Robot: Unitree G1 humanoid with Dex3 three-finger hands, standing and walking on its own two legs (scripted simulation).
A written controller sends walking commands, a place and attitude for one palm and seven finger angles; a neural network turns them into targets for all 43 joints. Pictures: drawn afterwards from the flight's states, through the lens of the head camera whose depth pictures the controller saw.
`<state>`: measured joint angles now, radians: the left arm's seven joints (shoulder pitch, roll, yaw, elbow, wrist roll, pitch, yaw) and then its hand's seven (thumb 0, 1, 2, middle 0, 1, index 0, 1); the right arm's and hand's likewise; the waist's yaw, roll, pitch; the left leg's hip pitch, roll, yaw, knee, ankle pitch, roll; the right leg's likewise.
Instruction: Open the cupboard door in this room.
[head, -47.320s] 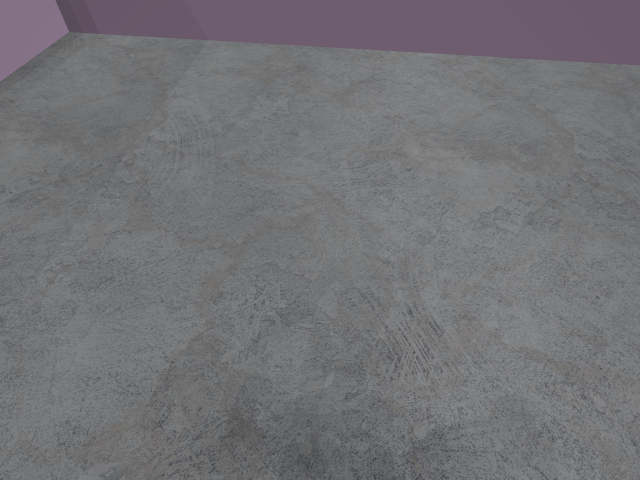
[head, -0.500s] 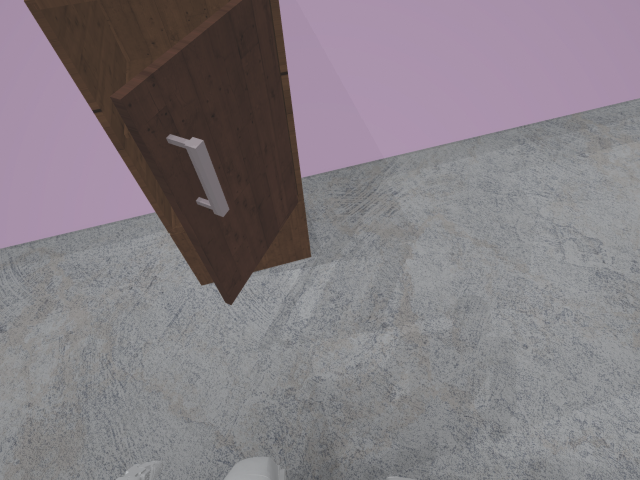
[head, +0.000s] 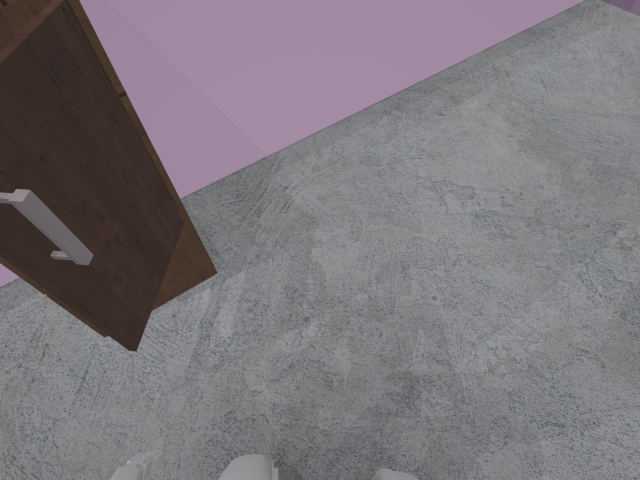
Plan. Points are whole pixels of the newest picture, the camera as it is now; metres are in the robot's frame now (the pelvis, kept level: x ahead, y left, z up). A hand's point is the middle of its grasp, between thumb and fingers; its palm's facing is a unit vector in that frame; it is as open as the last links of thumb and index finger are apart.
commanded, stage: walk to a spot facing it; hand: left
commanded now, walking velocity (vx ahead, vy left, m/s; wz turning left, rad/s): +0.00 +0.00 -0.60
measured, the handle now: (43, 230) +0.42 +0.44 +0.02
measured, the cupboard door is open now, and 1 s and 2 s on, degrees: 49 49 49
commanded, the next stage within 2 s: turn to face it in 1.82 s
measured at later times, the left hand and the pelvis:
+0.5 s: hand (239, 409) +0.22 +0.14 -0.14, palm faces -0.31 -0.93 -0.20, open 7.4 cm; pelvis +0.05 -0.02 +0.02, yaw -19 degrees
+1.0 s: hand (324, 325) +0.36 +0.03 -0.17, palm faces -0.53 -0.83 -0.16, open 7.4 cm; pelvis +0.22 -0.11 +0.01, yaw -35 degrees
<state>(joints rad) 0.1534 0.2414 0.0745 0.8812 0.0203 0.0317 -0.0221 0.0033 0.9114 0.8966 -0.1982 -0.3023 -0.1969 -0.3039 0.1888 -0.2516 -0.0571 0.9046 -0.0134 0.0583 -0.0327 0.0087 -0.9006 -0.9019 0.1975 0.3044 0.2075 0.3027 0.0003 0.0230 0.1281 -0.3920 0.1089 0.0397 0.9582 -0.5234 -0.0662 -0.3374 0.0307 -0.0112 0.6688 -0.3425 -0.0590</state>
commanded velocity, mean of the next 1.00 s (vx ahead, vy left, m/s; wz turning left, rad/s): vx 0.27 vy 0.00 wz -0.51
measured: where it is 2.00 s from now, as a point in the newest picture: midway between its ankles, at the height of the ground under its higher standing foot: (476, 351)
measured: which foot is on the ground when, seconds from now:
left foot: up 0.00-0.26, down 0.28-0.56, up 0.58-0.86, down 0.88-1.00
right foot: down 0.00-0.28, up 0.30-0.54, down 0.56-0.88, up 0.90-1.00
